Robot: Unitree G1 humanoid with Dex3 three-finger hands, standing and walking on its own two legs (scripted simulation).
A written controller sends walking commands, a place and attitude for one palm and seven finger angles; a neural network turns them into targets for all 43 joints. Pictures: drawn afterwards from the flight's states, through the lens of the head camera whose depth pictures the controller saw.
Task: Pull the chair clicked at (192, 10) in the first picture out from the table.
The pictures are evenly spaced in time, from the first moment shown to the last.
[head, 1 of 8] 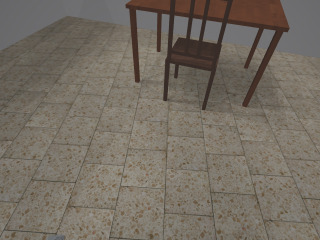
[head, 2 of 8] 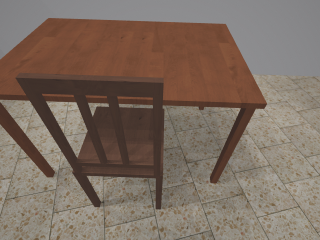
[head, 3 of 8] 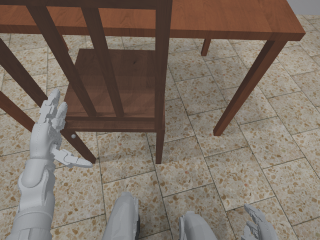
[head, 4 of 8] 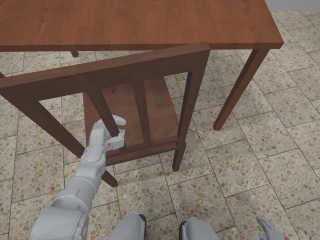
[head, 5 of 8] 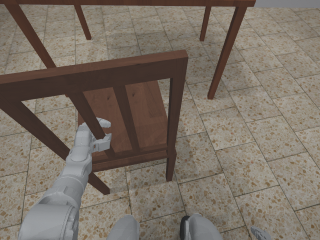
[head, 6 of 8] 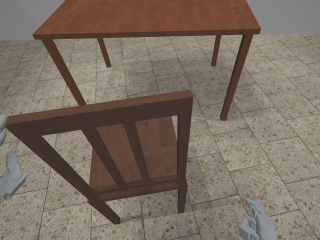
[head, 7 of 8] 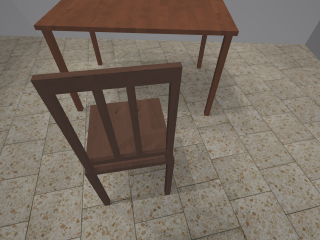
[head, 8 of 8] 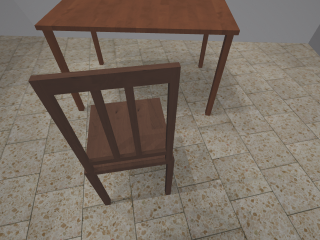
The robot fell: no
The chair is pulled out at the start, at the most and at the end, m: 0.00 0.57 0.56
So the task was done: yes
